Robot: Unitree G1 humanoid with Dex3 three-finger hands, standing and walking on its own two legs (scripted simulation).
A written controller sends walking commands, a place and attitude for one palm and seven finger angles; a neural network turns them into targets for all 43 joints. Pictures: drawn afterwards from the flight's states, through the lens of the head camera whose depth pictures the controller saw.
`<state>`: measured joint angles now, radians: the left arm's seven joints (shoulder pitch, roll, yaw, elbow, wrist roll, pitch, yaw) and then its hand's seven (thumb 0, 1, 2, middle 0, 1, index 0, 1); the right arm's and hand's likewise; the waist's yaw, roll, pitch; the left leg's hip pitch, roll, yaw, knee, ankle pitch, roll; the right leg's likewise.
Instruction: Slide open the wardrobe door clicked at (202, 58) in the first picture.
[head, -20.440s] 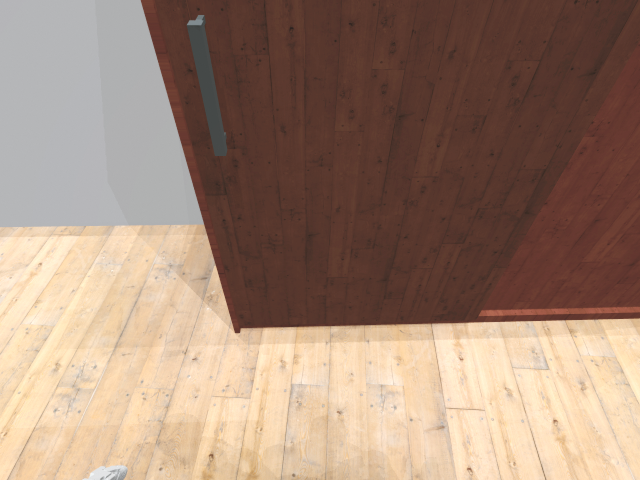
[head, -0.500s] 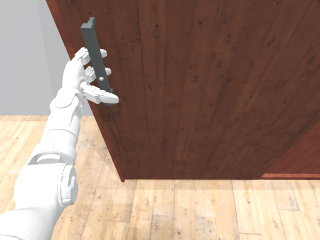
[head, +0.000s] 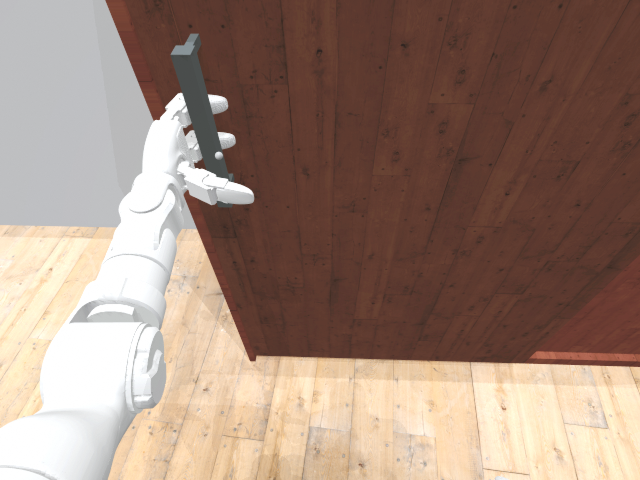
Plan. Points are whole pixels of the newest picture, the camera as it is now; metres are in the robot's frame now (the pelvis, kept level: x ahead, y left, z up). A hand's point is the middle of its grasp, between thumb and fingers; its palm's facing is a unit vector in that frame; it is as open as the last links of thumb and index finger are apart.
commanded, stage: slide the fingers in behind the handle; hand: left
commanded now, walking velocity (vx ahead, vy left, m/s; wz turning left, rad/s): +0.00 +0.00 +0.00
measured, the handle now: (211, 130) +0.53 +0.15 +0.15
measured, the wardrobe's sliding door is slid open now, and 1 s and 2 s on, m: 0.00 0.00 0.00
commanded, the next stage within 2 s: grip the handle and tug to test in 0.42 s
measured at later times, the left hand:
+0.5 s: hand (219, 154) +0.47 +0.13 +0.16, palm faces -0.05 -1.00 -0.02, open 14.1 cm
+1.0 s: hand (218, 153) +0.48 +0.13 +0.16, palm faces -0.05 -1.00 +0.00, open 8.9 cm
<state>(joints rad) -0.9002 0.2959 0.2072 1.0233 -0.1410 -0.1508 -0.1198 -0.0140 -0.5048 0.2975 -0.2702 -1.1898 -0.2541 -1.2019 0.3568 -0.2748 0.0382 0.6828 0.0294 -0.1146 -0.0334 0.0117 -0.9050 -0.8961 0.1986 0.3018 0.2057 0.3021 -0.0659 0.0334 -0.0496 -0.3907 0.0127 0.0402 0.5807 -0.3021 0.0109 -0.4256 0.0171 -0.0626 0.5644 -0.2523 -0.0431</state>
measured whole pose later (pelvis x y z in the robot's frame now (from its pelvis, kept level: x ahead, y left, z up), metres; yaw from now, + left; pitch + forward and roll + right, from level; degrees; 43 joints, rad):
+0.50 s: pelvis +0.00 +0.01 +0.00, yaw +0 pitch +7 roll +0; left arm -0.94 0.29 0.20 1.08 -0.13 -0.17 -0.11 -0.01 -0.50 0.30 -0.30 -1.20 -0.27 -1.20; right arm 0.37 -0.27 0.04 0.70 0.02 -0.13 -0.02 0.01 -0.90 -0.90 0.20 0.30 0.21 0.30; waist -0.07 0.03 -0.06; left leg -0.41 0.00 0.04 0.60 -0.31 0.02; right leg -0.45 0.01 -0.06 0.58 -0.26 -0.03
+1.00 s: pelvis +0.01 +0.01 +0.00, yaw -1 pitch +8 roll +0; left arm -0.90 0.31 0.25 1.04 -0.12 -0.17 -0.13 0.00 0.22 0.61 -0.38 -1.31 -0.37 -1.31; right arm 0.38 -0.27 0.04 0.68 0.02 -0.11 -0.03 0.01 -0.90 -0.90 0.20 0.30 0.21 0.30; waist -0.09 0.03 -0.06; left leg -0.41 0.01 0.06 0.60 -0.32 0.02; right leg -0.45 0.02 -0.04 0.57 -0.25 -0.03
